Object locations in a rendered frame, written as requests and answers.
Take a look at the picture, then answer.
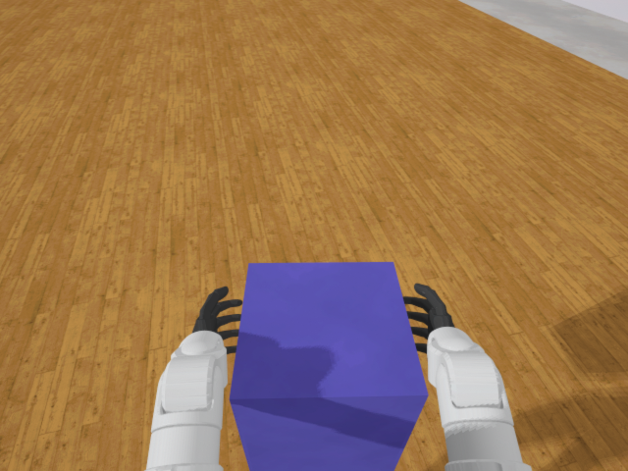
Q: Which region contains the robot right hand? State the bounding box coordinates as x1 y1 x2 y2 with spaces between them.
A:
403 284 455 354

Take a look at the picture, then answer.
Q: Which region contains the robot left hand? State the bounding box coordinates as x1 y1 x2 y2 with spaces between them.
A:
192 287 242 354

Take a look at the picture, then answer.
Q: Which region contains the robot right forearm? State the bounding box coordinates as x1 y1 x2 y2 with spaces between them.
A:
427 327 532 471

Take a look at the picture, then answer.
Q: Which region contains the robot left forearm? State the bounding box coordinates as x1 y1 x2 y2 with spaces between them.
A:
144 331 228 471

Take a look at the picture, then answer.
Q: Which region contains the carton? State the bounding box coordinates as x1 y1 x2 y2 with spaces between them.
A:
230 262 429 471

